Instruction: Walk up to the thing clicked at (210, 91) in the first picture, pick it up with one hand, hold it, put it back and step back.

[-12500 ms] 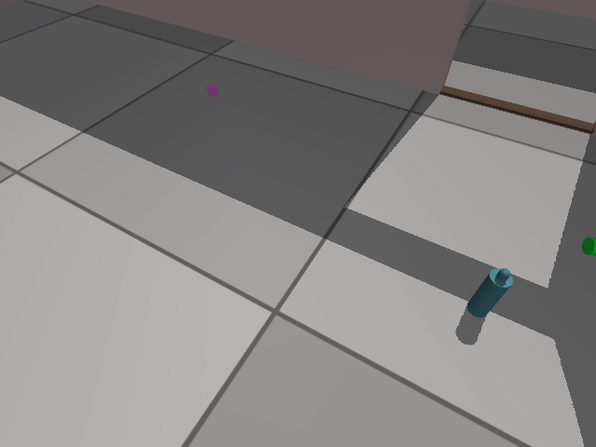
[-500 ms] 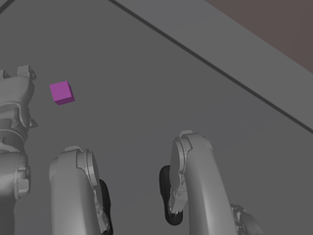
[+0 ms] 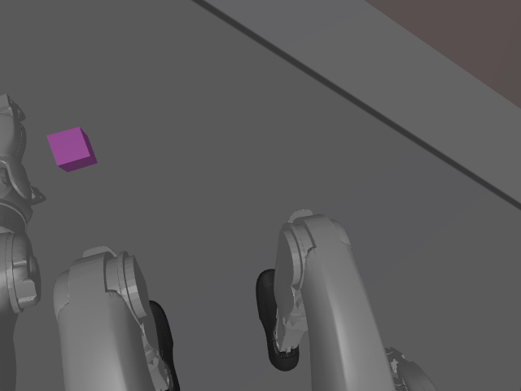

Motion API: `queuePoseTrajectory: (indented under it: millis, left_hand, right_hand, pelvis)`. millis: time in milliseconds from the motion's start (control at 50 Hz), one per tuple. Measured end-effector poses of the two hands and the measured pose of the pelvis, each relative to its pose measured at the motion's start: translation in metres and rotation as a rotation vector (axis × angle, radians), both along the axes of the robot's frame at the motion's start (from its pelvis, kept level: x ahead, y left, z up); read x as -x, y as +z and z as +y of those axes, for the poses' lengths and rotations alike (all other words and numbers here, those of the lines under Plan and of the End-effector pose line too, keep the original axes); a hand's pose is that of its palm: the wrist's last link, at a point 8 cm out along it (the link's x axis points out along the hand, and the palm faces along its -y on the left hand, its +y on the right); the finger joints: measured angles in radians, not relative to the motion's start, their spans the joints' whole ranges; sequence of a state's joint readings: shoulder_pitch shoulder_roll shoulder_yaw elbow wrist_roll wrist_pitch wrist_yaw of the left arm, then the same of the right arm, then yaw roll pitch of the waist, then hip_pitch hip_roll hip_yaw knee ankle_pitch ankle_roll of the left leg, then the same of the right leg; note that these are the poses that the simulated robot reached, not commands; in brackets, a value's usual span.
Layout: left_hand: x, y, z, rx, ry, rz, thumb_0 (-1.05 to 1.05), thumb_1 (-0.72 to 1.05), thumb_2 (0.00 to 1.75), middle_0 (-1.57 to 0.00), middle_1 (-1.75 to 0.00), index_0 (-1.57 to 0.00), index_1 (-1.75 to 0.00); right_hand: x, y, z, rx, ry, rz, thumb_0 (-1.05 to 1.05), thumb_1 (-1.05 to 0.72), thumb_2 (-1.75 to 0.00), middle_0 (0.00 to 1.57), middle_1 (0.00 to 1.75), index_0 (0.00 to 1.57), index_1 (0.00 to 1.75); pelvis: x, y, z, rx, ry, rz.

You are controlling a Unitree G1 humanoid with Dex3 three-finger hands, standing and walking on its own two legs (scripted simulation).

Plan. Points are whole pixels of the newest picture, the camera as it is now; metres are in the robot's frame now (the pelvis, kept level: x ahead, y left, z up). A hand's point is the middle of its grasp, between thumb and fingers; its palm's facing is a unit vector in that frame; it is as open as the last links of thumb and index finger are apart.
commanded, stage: rise first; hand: left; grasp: from above
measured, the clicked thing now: (73, 150) +0.52 +0.26 -0.31
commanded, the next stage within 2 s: none
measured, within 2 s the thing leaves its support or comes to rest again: neither
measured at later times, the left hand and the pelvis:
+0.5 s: hand (20, 158) +0.47 +0.30 -0.20, palm faces -0.39 -0.21 -0.90, open 14.0 cm; pelvis +0.00 +0.00 -0.02, yaw -1 degrees
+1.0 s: hand (10, 151) +0.48 +0.31 -0.19, palm faces -0.41 -0.18 -0.89, open 14.0 cm; pelvis +0.00 +0.00 -0.02, yaw -2 degrees
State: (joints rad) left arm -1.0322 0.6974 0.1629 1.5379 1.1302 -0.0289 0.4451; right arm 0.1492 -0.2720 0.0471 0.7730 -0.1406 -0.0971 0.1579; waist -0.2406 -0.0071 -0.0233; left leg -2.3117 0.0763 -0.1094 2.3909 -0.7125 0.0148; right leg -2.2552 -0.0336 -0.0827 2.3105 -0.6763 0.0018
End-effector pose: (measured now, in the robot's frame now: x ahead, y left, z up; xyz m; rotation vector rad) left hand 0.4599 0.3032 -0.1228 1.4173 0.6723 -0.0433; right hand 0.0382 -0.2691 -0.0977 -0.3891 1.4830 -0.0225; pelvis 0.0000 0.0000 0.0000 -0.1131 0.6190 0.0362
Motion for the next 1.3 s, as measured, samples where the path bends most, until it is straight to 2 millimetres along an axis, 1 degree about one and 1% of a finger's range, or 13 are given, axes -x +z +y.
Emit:
queuePoseTrajectory:
  millis: [400, 700, 960, 1300]
  left_hand:
    - [-0.012, -0.016, -0.001, 0.005, 0.050, -0.007, 0.00, -0.49, 0.94, -0.09, -1.06, -0.10, -1.04]
    - [-0.020, -0.012, 0.004, 0.005, 0.045, 0.000, 0.00, -0.52, 0.97, -0.09, -1.08, -0.10, -1.06]
    - [-0.025, -0.013, 0.011, 0.000, 0.018, -0.008, 0.00, -0.52, 0.97, -0.09, -1.08, -0.10, -1.07]
    - [-0.020, -0.009, 0.009, -0.003, -0.034, 0.002, 0.00, -0.53, 0.98, -0.09, -1.07, -0.09, -1.06]
  right_hand:
    - [0.011, -0.009, 0.006, -0.038, 0.011, 0.021, 0.01, -0.91, -0.90, 0.20, 0.30, 0.20, 0.30]
    - [0.018, -0.005, 0.005, -0.036, 0.015, 0.025, 0.01, -0.92, -0.90, 0.20, 0.30, 0.20, 0.30]
    - [0.023, 0.000, 0.003, -0.011, 0.023, 0.041, 0.01, -0.92, -0.90, 0.20, 0.30, 0.20, 0.30]
    - [0.018, 0.001, 0.008, -0.024, 0.026, 0.021, 0.01, -0.92, -0.90, 0.20, 0.30, 0.20, 0.30]
  pelvis:
    - [-0.001, -0.014, 0.001, 0.012, -0.007, -0.013]
    - [0.001, -0.018, 0.002, 0.021, -0.008, -0.024]
    - [0.001, -0.019, 0.002, 0.030, -0.011, -0.030]
    - [0.003, -0.016, 0.003, 0.029, -0.006, -0.034]
